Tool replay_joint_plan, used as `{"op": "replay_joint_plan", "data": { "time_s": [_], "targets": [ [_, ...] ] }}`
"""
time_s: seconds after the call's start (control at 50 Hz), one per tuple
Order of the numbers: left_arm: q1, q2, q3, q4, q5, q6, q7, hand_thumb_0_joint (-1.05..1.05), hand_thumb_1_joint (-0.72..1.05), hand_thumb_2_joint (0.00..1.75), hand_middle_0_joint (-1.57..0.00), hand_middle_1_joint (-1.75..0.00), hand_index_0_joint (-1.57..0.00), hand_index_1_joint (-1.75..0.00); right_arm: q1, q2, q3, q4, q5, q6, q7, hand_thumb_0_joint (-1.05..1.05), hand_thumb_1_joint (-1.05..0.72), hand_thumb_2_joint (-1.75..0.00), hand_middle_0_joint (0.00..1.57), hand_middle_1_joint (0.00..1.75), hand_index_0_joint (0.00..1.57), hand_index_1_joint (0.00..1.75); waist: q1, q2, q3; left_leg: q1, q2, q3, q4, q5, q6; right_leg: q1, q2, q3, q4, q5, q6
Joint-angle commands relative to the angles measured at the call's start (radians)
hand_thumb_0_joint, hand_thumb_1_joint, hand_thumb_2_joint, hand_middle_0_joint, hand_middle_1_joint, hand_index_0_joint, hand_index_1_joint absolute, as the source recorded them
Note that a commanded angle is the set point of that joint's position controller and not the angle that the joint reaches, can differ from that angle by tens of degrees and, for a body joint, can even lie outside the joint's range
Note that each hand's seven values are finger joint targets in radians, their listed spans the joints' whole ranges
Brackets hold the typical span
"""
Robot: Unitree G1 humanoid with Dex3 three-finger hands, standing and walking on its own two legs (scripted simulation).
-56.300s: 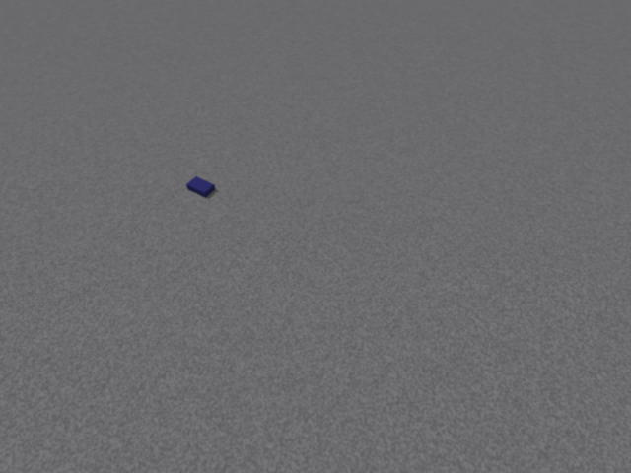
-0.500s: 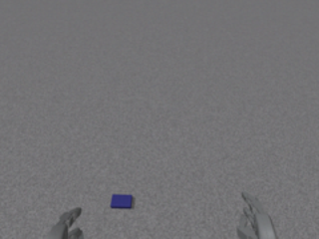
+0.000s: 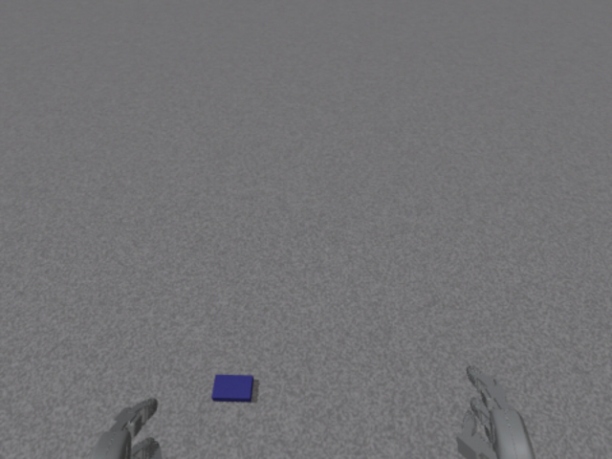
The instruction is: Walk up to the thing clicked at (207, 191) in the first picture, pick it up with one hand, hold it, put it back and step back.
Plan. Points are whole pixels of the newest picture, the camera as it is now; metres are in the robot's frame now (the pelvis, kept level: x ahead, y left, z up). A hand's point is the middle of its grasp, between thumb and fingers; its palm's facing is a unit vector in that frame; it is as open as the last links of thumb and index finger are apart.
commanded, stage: home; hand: left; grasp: from above
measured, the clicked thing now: (233, 388) +0.48 +0.20 -0.70
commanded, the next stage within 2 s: stand in 1.02 s
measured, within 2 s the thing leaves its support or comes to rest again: neither
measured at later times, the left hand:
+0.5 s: hand out of the picture +0.17 +0.18 -0.05, palm faces +0.05 -0.98 -0.19, open 7.4 cm
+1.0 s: hand out of the picture +0.17 +0.18 -0.05, palm faces +0.05 -0.98 -0.20, open 7.4 cm
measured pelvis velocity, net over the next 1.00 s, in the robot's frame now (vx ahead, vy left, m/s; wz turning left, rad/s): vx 0.01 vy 0.00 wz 0.00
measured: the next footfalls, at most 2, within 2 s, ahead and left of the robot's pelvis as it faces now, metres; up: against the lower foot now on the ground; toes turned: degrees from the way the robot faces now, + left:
none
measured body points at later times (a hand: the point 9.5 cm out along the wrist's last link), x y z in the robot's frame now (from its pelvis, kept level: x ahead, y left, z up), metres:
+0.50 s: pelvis +0.01 +0.00 +0.00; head +0.02 +0.01 +0.45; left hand +0.16 +0.23 -0.03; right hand +0.16 -0.24 -0.06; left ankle +0.00 +0.12 -0.68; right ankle +0.03 -0.14 -0.68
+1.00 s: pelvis +0.01 +0.00 +0.00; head +0.02 +0.01 +0.45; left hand +0.16 +0.23 -0.03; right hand +0.17 -0.25 -0.06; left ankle +0.00 +0.12 -0.68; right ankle +0.03 -0.14 -0.68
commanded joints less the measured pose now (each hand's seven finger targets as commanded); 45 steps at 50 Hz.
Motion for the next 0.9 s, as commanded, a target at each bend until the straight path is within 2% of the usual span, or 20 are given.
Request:
{"op": "replay_joint_plan", "data": {
  "time_s": [0.0, 0.04, 0.12, 0.24, 0.26, 0.32, 0.38, 0.42, 0.48, 0.5, 0.56, 0.58, 0.6, 0.62, 0.66, 0.68, 0.72, 0.78, 0.84, 0.88],
  "targets": [
    [-0.015, 0.11, 0.066, -0.207, 0.007, -0.05, 0.004, 0.0, 0.9, 0.9, -0.2, -0.3, -0.2, -0.3, -0.066, -0.122, -0.054, -0.155, 0.003, -0.058, -0.009, 0.0, -0.9, -0.9, 0.2, 0.3, 0.2, 0.3, -0.004, 0.018, -0.08, 0.027, -0.025, 0.017, -0.193, 0.171, 0.019, 0.105, 0.03, -0.015, -0.148, 0.102, -0.02],
    [-0.009, 0.099, 0.056, -0.196, 0.007, -0.05, 0.003, 0.0, 0.9, 0.9, -0.2, -0.3, -0.2, -0.3, -0.066, -0.118, -0.052, -0.152, 0.002, -0.057, -0.009, 0.0, -0.9, -0.9, 0.2, 0.3, 0.2, 0.3, -0.003, 0.027, -0.074, 0.03, -0.021, 0.011, -0.191, 0.209, 0.013, 0.097, 0.032, -0.019, -0.135, 0.124, -0.023],
    [-0.026, 0.111, 0.068, -0.211, 0.001, -0.055, 0.003, 0.0, 0.9, 0.9, -0.2, -0.3, -0.2, -0.3, -0.061, -0.121, -0.054, -0.152, 0.002, -0.057, -0.009, 0.0, -0.9, -0.9, 0.2, 0.3, 0.2, 0.3, -0.011, 0.017, -0.098, 0.037, -0.025, 0.016, -0.175, 0.229, 0.017, 0.114, 0.03, -0.013, -0.139, 0.147, -0.022],
    [-0.019, 0.106, 0.06, -0.198, 0.004, -0.052, 0.005, 0.0, 0.9, 0.9, -0.2, -0.3, -0.2, -0.3, -0.068, -0.124, -0.056, -0.154, 0.002, -0.056, -0.011, 0.0, -0.9, -0.9, 0.2, 0.3, 0.2, 0.3, -0.007, -0.006, -0.07, 0.019, -0.022, 0.01, -0.191, 0.172, 0.019, 0.103, 0.03, -0.016, -0.148, 0.102, -0.019],
    [-0.025, 0.109, 0.058, -0.205, 0.008, -0.054, 0.004, 0.0, 0.9, 0.9, -0.2, -0.3, -0.2, -0.3, -0.067, -0.123, -0.056, -0.152, 0.002, -0.058, -0.009, 0.0, -0.9, -0.9, 0.2, 0.3, 0.2, 0.3, -0.006, 0.023, -0.071, 0.024, -0.02, 0.006, -0.195, 0.197, 0.014, 0.096, 0.03, -0.016, -0.134, 0.118, -0.023],
    [-0.026, 0.108, 0.063, -0.211, 0.003, -0.054, 0.005, 0.0, 0.9, 0.9, -0.2, -0.3, -0.2, -0.3, -0.067, -0.123, -0.057, -0.157, 0.002, -0.056, -0.01, 0.0, -0.9, -0.9, 0.2, 0.3, 0.2, 0.3, -0.007, 0.004, -0.073, 0.024, -0.019, 0.008, -0.188, 0.197, 0.017, 0.1, 0.032, -0.018, -0.139, 0.121, -0.019],
    [0.001, 0.112, 0.067, -0.205, 0.005, -0.053, 0.005, 0.0, 0.9, 0.9, -0.2, -0.3, -0.2, -0.3, -0.062, -0.118, -0.054, -0.154, 0.001, -0.055, -0.009, 0.0, -0.9, -0.9, 0.2, 0.3, 0.2, 0.3, 0.005, 0.025, -0.085, 0.026, -0.02, 0.005, -0.187, 0.216, 0.013, 0.109, 0.03, -0.017, -0.131, 0.135, -0.022],
    [-0.007, 0.103, 0.055, -0.201, 0.002, -0.053, 0.004, 0.0, 0.9, 0.9, -0.2, -0.3, -0.2, -0.3, -0.066, -0.12, -0.053, -0.159, 0.003, -0.051, -0.007, 0.0, -0.9, -0.9, 0.2, 0.3, 0.2, 0.3, -0.004, 0.001, -0.076, 0.026, -0.021, 0.008, -0.181, 0.216, 0.018, 0.107, 0.031, -0.016, -0.137, 0.137, -0.021],
    [-0.009, 0.114, 0.068, -0.209, 0.002, -0.054, 0.005, 0.0, 0.9, 0.9, -0.2, -0.3, -0.2, -0.3, -0.063, -0.121, -0.056, -0.156, 0.003, -0.049, -0.007, 0.0, -0.9, -0.9, 0.2, 0.3, 0.2, 0.3, -0.001, 0.026, -0.097, 0.032, -0.023, 0.012, -0.179, 0.233, 0.015, 0.112, 0.029, -0.012, -0.132, 0.151, -0.023],
    [-0.011, 0.104, 0.054, -0.203, 0.003, -0.054, 0.005, 0.0, 0.9, 0.9, -0.2, -0.3, -0.2, -0.3, -0.062, -0.121, -0.054, -0.158, 0.003, -0.048, -0.007, 0.0, -0.9, -0.9, 0.2, 0.3, 0.2, 0.3, -0.011, 0.016, -0.077, 0.029, -0.022, 0.013, -0.178, 0.221, 0.018, 0.102, 0.031, -0.014, -0.137, 0.144, -0.021],
    [-0.006, 0.106, 0.063, -0.218, 0.002, -0.056, 0.005, 0.0, 0.9, 0.9, -0.2, -0.3, -0.2, -0.3, -0.053, -0.121, -0.059, -0.157, 0.003, -0.045, -0.006, 0.0, -0.9, -0.9, 0.2, 0.3, 0.2, 0.3, -0.007, 0.027, -0.112, 0.049, -0.017, 0.005, -0.176, 0.276, 0.01, 0.11, 0.032, -0.017, -0.118, 0.178, -0.026],
    [0.004, 0.105, 0.062, -0.198, 0.005, -0.055, 0.006, 0.0, 0.9, 0.9, -0.2, -0.3, -0.2, -0.3, -0.061, -0.118, -0.057, -0.161, 0.004, -0.044, -0.006, 0.0, -0.9, -0.9, 0.2, 0.3, 0.2, 0.3, -0.002, 0.008, -0.093, 0.035, -0.018, 0.004, -0.174, 0.263, 0.013, 0.106, 0.033, -0.019, -0.125, 0.169, -0.023],
    [0.002, 0.109, 0.064, -0.21, 0.001, -0.058, 0.004, 0.0, 0.9, 0.9, -0.2, -0.3, -0.2, -0.3, -0.054, -0.126, -0.061, -0.159, 0.002, -0.045, -0.005, 0.0, -0.9, -0.9, 0.2, 0.3, 0.2, 0.3, -0.008, 0.004, -0.105, 0.04, -0.017, 0.0, -0.175, 0.287, 0.011, 0.116, 0.031, -0.02, -0.116, 0.189, -0.025],
    [-0.005, 0.117, 0.068, -0.217, 0.002, -0.058, 0.005, 0.0, 0.9, 0.9, -0.2, -0.3, -0.2, -0.3, -0.053, -0.123, -0.06, -0.156, 0.002, -0.044, -0.003, 0.0, -0.9, -0.9, 0.2, 0.3, 0.2, 0.3, 0.0, 0.024, -0.105, 0.036, -0.018, 0.001, -0.177, 0.279, 0.01, 0.112, 0.031, -0.017, -0.115, 0.181, -0.026],
    [-0.011, 0.101, 0.052, -0.205, 0.003, -0.057, 0.005, 0.0, 0.9, 0.9, -0.2, -0.3, -0.2, -0.3, -0.06, -0.119, -0.056, -0.162, 0.003, -0.042, -0.003, 0.0, -0.9, -0.9, 0.2, 0.3, 0.2, 0.3, -0.008, 0.009, -0.072, 0.027, -0.019, 0.006, -0.179, 0.24, 0.014, 0.098, 0.031, -0.017, -0.128, 0.155, -0.023],
    [-0.012, 0.108, 0.066, -0.204, 0.001, -0.059, 0.005, 0.0, 0.9, 0.9, -0.2, -0.3, -0.2, -0.3, -0.057, -0.121, -0.059, -0.161, 0.002, -0.044, -0.005, 0.0, -0.9, -0.9, 0.2, 0.3, 0.2, 0.3, -0.007, 0.005, -0.077, 0.028, -0.02, 0.007, -0.176, 0.235, 0.015, 0.103, 0.03, -0.016, -0.129, 0.152, -0.021],
    [-0.009, 0.11, 0.062, -0.205, 0.0, -0.058, 0.004, 0.0, 0.9, 0.9, -0.2, -0.3, -0.2, -0.3, -0.058, -0.121, -0.058, -0.16, 0.004, -0.043, -0.005, 0.0, -0.9, -0.9, 0.2, 0.3, 0.2, 0.3, -0.011, 0.0, -0.09, 0.029, -0.024, 0.017, -0.169, 0.231, 0.02, 0.113, 0.029, -0.013, -0.14, 0.156, -0.019],
    [-0.004, 0.112, 0.067, -0.21, 0.0, -0.057, 0.006, 0.0, 0.9, 0.9, -0.2, -0.3, -0.2, -0.3, -0.056, -0.121, -0.06, -0.161, 0.004, -0.043, -0.005, 0.0, -0.9, -0.9, 0.2, 0.3, 0.2, 0.3, -0.006, 0.004, -0.099, 0.036, -0.024, 0.022, -0.158, 0.263, 0.019, 0.119, 0.028, -0.012, -0.135, 0.185, -0.02],
    [-0.009, 0.109, 0.059, -0.211, 0.004, -0.054, 0.005, 0.0, 0.9, 0.9, -0.2, -0.3, -0.2, -0.3, -0.052, -0.122, -0.061, -0.16, 0.001, -0.043, -0.005, 0.0, -0.9, -0.9, 0.2, 0.3, 0.2, 0.3, -0.014, 0.009, -0.097, 0.042, -0.024, 0.021, -0.16, 0.28, 0.017, 0.113, 0.029, -0.013, -0.131, 0.199, -0.02],
    [-0.008, 0.115, 0.067, -0.212, 0.005, -0.053, 0.007, 0.0, 0.9, 0.9, -0.2, -0.3, -0.2, -0.3, -0.053, -0.121, -0.06, -0.158, 0.003, -0.041, -0.004, 0.0, -0.9, -0.9, 0.2, 0.3, 0.2, 0.3, -0.002, 0.015, -0.084, 0.036, -0.02, 0.016, -0.165, 0.282, 0.014, 0.112, 0.029, -0.015, -0.126, 0.192, -0.023]
  ]
}}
